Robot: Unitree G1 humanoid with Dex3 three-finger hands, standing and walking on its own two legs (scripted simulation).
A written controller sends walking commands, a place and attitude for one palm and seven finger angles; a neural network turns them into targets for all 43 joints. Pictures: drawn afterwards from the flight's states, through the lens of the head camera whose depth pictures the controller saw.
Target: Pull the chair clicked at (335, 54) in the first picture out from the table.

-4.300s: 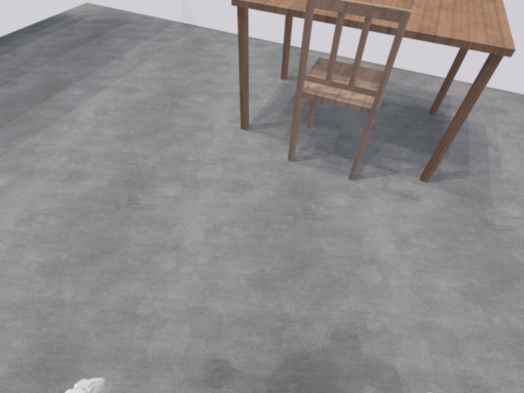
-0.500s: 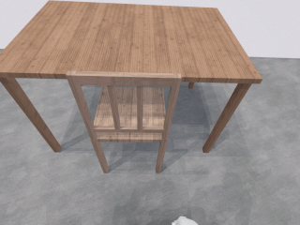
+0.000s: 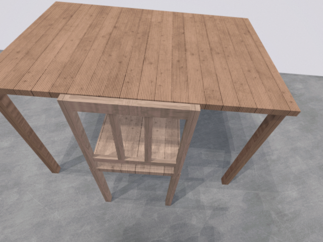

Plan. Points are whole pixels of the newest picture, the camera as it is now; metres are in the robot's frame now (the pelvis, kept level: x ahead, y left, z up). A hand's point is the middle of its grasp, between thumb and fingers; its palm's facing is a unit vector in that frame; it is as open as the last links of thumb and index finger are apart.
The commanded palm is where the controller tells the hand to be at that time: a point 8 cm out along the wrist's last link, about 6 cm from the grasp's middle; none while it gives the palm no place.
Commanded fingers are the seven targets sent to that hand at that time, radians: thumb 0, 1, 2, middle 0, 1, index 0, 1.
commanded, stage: come to a stop and stand still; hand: left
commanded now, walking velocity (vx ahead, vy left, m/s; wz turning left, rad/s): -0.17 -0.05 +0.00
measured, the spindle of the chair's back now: (117, 138) +0.44 +0.19 -0.09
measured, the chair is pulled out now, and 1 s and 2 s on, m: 0.00 0.00 0.00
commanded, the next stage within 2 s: look again from close up in 0.88 s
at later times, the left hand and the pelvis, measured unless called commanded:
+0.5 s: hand out of the picture -0.03 +0.13 -0.17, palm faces +0.03 -0.97 -0.24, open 7.4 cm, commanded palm none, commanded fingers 0.00 0.90 0.90 -0.20 -0.30 -0.20 -0.30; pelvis -0.04 -0.06 +0.00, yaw +0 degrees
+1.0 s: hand out of the picture -0.08 +0.10 -0.17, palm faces +0.06 -0.98 -0.17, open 7.3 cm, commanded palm none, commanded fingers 0.00 0.90 0.90 -0.20 -0.30 -0.20 -0.30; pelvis -0.06 -0.06 +0.01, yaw +0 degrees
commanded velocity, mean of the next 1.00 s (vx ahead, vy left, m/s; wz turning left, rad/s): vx -0.02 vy -0.01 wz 0.00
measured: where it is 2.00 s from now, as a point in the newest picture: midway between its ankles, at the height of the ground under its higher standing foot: outside the picture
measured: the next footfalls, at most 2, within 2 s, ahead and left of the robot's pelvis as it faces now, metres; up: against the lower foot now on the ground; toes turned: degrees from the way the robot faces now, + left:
right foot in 0.30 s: +0.02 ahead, -0.14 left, +0.00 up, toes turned +0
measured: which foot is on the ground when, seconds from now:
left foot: down 0.00-1.00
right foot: down 0.00-0.00, up 0.02-0.28, down 0.30-1.00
